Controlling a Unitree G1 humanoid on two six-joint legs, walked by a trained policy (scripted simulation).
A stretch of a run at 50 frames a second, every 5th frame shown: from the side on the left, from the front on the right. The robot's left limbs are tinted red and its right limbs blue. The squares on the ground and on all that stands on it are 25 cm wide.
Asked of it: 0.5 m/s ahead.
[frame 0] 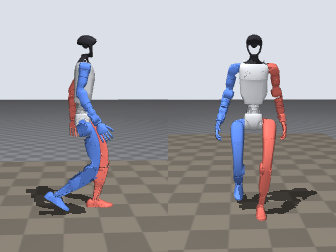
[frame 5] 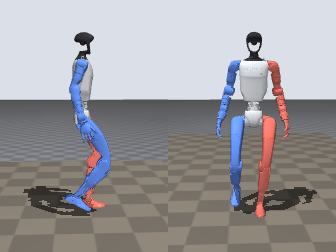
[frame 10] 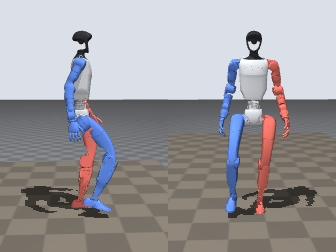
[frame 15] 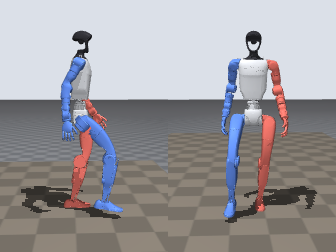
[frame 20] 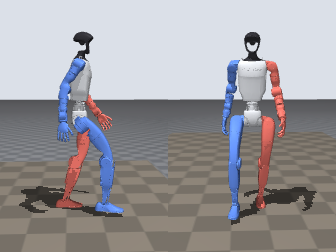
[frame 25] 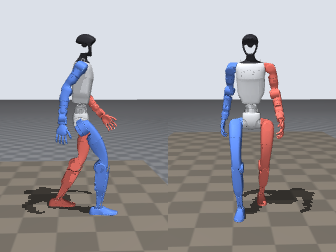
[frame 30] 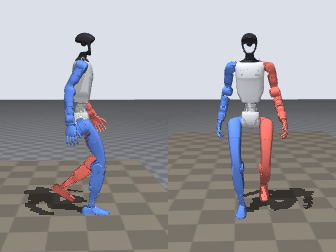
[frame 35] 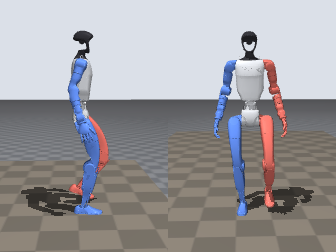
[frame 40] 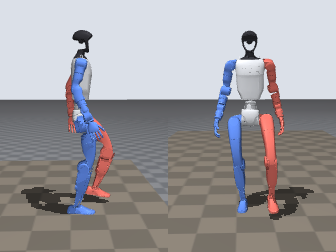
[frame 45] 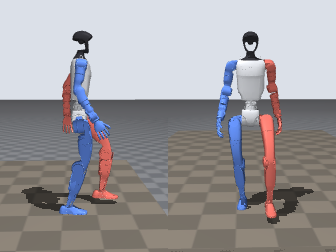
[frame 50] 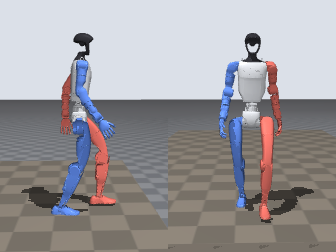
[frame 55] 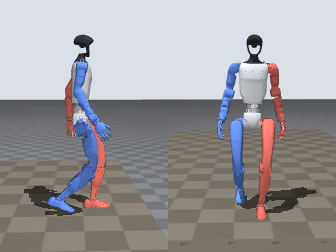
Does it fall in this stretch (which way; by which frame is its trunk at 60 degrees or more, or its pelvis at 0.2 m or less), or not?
no
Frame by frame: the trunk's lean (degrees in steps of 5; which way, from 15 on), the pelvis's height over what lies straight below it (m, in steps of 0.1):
0: 5, 0.7
5: 0, 0.8
10: 0, 0.8
15: 0, 0.8
20: 5, 0.8
25: 5, 0.8
30: 5, 0.8
35: 0, 0.8
40: 0, 0.8
45: 5, 0.8
50: 5, 0.8
55: 5, 0.8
